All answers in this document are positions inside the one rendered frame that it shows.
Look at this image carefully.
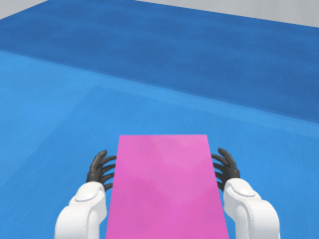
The carton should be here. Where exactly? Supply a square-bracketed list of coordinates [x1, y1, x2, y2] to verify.
[106, 134, 229, 239]

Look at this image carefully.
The robot right hand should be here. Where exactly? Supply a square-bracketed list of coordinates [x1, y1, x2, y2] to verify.
[211, 147, 240, 192]

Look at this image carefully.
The left robot forearm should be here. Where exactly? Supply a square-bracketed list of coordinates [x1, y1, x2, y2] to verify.
[54, 181, 108, 239]

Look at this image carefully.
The robot left hand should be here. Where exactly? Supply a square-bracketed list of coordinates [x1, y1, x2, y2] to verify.
[86, 150, 117, 192]

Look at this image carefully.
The right robot forearm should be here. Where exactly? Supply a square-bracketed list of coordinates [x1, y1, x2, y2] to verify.
[223, 178, 281, 239]

